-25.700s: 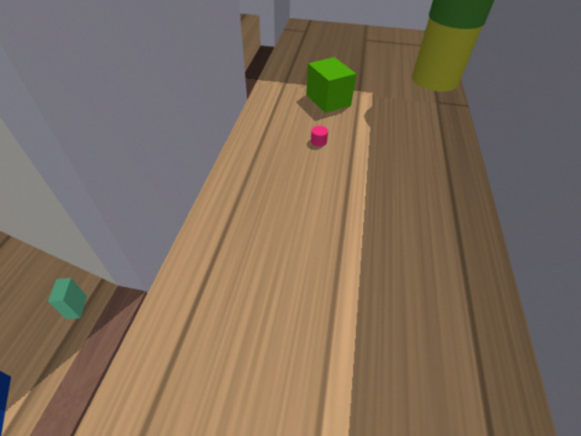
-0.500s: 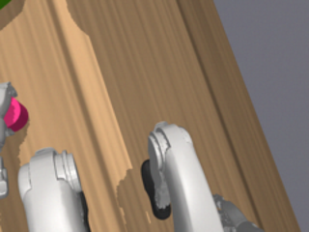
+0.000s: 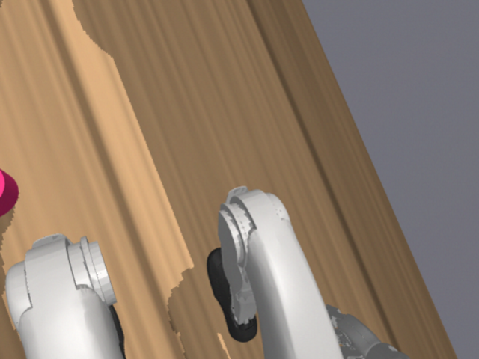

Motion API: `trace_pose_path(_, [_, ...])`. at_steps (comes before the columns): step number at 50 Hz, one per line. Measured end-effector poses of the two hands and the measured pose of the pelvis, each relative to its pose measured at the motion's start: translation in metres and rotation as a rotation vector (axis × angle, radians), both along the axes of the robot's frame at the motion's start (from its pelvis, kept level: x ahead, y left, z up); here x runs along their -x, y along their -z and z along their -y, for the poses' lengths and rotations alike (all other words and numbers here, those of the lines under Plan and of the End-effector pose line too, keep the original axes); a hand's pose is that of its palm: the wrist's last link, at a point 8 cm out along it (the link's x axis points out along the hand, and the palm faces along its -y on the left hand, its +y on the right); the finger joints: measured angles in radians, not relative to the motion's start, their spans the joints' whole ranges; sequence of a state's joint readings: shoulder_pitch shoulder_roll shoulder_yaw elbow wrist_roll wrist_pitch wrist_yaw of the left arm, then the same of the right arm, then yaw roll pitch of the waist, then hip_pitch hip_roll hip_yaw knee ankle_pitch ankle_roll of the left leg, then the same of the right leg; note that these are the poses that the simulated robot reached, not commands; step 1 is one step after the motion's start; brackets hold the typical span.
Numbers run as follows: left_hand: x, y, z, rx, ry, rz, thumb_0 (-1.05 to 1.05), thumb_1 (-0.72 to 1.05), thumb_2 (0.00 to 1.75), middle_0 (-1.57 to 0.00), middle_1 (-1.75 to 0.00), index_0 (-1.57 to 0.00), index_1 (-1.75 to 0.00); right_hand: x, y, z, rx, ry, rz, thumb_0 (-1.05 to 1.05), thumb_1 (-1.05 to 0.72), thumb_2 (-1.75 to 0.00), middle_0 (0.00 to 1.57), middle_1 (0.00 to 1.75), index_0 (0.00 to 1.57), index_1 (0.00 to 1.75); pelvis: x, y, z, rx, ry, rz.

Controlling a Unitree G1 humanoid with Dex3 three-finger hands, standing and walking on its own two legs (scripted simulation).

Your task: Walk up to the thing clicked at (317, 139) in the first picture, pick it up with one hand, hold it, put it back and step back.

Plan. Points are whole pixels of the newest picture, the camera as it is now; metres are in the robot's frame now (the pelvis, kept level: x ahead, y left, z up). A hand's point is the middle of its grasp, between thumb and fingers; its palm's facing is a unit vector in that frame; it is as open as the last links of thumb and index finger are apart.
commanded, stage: rest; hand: left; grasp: from above
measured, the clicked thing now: out of the picture +0.42 +0.31 -0.25
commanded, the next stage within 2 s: open in 0.14 s
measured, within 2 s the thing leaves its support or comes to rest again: rests again in 1.66 s
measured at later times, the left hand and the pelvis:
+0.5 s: hand out of the picture +0.41 +0.31 -0.22, palm faces -0.45 -0.14 -0.88, open 11.9 cm; pelvis +0.00 +0.00 +0.00, yaw -1 degrees
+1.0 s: hand out of the picture +0.41 +0.31 -0.23, palm faces -0.44 -0.17 -0.88, open 13.9 cm; pelvis +0.00 +0.00 +0.01, yaw -2 degrees
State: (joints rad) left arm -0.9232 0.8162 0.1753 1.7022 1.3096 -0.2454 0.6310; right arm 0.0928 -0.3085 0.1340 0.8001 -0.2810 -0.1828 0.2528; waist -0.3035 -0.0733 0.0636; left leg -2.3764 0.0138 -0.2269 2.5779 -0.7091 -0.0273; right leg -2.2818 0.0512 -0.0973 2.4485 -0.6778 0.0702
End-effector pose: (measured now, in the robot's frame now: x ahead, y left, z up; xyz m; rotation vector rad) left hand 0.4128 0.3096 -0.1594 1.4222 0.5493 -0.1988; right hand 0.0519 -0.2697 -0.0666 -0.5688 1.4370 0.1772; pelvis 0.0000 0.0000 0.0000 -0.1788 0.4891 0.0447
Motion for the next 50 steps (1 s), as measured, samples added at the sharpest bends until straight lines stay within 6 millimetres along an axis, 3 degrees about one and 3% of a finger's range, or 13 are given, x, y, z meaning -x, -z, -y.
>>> trace_pose_path(17, [0.0, 0.0, -0.001, 0.0, 0.013, -0.001, 0.0, -0.25, 0.75, -0.47, -0.82, -0.52, -0.8, 0.006, -0.007, -0.013, -0.04, -0.066, 0.004, 0.0, -0.9, -0.89, 0.21, 0.3, 0.2, 0.3, 0.003, -0.002, -0.003, 0.019, 0.009, 0.024])
trace_pose_path(25, [0.001, 0.005, 0.0, -0.003, 0.025, 0.003, -0.01, -0.29, 0.84, -0.36, -0.92, -0.41, -0.91, 0.008, -0.011, -0.016, -0.047, -0.085, -0.002, 0.0, -0.9, -0.89, 0.21, 0.3, 0.2, 0.3, 0.005, -0.002, -0.004, 0.028, 0.011, 0.03])
trace_pose_path(37, [-0.006, 0.01, 0.0, -0.011, 0.013, 0.018, -0.01, -0.5, 1.01, -0.15, -1.05, -0.16, -1.05, 0.004, -0.017, -0.016, -0.061, -0.1, -0.002, 0.0, -0.9, -0.89, 0.21, 0.3, 0.2, 0.3, 0.003, -0.004, -0.006, 0.039, 0.013, 0.025])
trace_pose_path(50, [-0.007, 0.011, -0.002, 0.003, -0.023, 0.004, 0.0, -0.53, 1.05, -0.09, -1.07, -0.08, -1.08, 0.005, -0.018, -0.014, -0.07, -0.088, -0.004, 0.0, -0.89, -0.89, 0.2, 0.3, 0.2, 0.3, 0.002, -0.005, -0.005, 0.038, 0.011, 0.02])
